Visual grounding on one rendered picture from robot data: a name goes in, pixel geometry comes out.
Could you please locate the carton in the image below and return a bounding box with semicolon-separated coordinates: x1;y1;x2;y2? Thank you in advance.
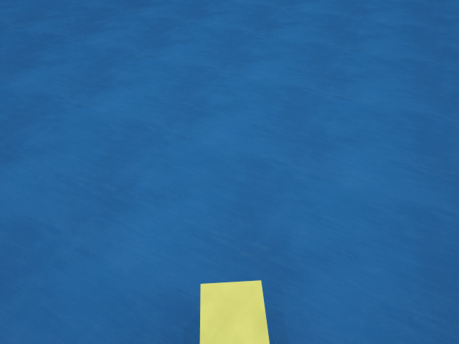
200;280;270;344

